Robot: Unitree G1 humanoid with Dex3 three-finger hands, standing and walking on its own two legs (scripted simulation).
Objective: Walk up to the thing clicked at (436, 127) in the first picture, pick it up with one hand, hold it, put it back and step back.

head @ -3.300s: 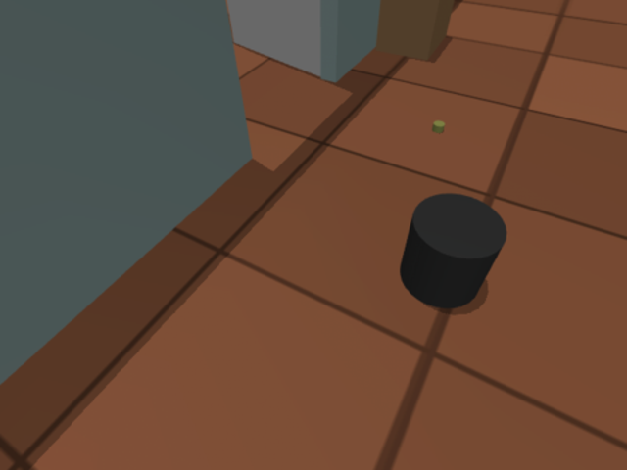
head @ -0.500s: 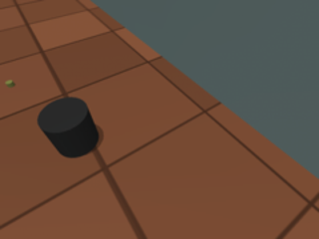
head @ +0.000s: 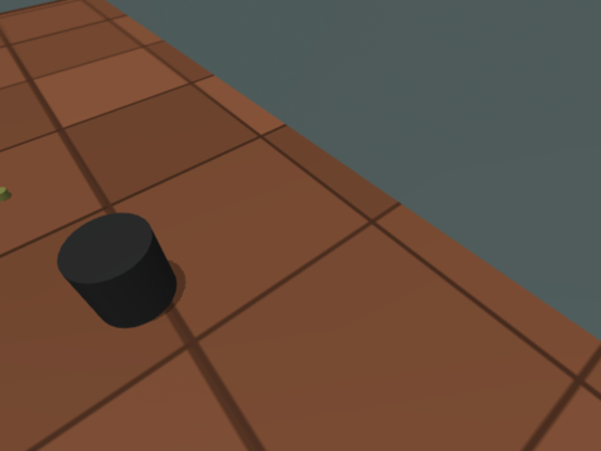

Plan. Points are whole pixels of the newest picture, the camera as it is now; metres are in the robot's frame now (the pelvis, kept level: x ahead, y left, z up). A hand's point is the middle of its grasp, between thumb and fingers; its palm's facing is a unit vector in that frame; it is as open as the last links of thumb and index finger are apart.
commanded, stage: walk up
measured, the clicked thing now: (1, 194) +1.45 +1.59 -0.75
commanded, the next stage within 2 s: stand in 0.14 s
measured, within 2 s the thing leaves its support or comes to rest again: neither
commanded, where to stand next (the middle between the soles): +0.05 +0.02 m, yaw +2 degrees
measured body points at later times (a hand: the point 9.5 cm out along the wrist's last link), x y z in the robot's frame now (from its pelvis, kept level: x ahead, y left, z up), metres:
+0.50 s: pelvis -0.01 +0.01 +0.01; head +0.00 +0.01 +0.46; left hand +0.08 +0.31 -0.12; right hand +0.07 -0.29 -0.12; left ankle +0.00 +0.14 -0.73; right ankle +0.02 -0.12 -0.73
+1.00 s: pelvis +0.00 +0.01 +0.01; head +0.01 +0.01 +0.46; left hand +0.06 +0.31 -0.12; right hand +0.08 -0.29 -0.12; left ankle +0.00 +0.14 -0.73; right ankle +0.02 -0.12 -0.73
